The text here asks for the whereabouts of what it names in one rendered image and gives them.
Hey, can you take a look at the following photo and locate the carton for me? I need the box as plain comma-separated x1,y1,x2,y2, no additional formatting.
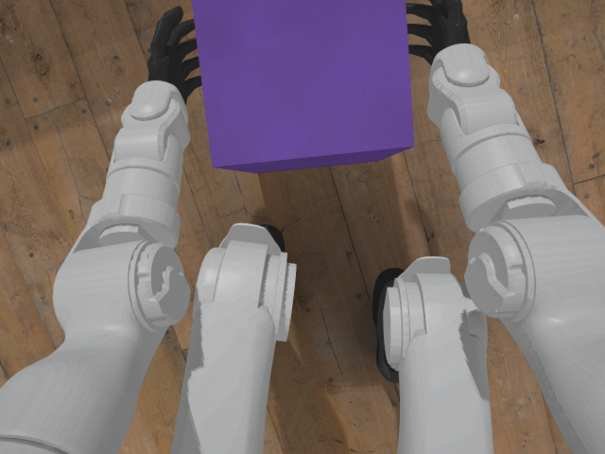
192,0,415,173

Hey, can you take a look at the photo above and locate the right robot forearm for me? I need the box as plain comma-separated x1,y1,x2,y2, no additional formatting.
427,44,605,233

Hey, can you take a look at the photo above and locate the robot left upper arm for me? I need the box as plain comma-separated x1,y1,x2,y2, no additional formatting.
0,239,190,454

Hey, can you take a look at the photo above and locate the right robot thigh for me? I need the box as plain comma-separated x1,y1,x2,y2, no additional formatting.
383,273,493,454

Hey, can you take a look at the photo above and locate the robot left foot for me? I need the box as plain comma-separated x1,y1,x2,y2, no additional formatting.
259,224,285,253

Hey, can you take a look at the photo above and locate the left robot forearm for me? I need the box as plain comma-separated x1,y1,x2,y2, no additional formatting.
53,80,190,320

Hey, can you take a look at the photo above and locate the left robot hand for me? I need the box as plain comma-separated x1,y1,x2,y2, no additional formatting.
147,6,202,106

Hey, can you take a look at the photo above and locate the right robot hand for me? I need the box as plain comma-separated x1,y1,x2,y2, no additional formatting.
406,0,471,66

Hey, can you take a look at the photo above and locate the robot right upper arm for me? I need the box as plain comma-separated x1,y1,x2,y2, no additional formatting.
464,215,605,454

